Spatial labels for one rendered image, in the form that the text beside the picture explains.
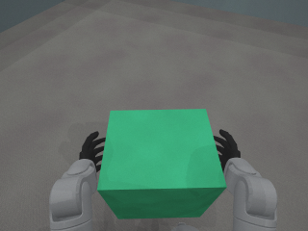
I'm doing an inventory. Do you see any left robot hand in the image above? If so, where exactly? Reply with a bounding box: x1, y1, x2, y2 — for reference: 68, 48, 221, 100
79, 131, 106, 172

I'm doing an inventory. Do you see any left robot forearm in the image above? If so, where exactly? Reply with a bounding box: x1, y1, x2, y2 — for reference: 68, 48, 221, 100
49, 159, 98, 231

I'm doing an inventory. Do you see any right robot forearm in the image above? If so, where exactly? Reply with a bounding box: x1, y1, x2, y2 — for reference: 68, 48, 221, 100
223, 157, 278, 231

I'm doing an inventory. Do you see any right robot hand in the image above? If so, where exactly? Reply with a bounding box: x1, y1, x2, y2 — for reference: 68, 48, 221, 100
213, 129, 241, 172

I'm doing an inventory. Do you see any carton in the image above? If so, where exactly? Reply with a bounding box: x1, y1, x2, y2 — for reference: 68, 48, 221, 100
97, 109, 227, 219

